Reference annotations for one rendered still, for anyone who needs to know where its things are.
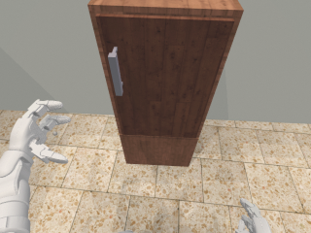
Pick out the handle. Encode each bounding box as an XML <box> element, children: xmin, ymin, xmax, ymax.
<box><xmin>108</xmin><ymin>47</ymin><xmax>123</xmax><ymax>96</ymax></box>

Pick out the robot left hand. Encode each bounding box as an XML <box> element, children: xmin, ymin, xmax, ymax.
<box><xmin>8</xmin><ymin>99</ymin><xmax>71</xmax><ymax>164</ymax></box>

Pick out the robot left forearm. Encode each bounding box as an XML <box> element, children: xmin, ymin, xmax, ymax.
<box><xmin>0</xmin><ymin>150</ymin><xmax>34</xmax><ymax>233</ymax></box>

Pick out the cupboard door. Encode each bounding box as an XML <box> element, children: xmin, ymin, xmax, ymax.
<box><xmin>95</xmin><ymin>14</ymin><xmax>234</xmax><ymax>138</ymax></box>

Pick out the robot right hand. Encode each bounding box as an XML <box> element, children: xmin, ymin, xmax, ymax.
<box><xmin>235</xmin><ymin>198</ymin><xmax>272</xmax><ymax>233</ymax></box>

